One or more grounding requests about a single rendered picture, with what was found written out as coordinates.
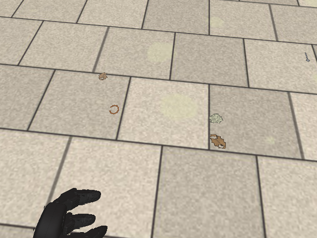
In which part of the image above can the left robot hand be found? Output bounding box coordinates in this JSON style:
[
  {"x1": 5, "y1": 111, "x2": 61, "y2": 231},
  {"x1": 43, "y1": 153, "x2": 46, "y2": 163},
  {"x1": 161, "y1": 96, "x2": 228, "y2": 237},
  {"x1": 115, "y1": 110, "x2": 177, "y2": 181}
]
[{"x1": 33, "y1": 187, "x2": 108, "y2": 238}]

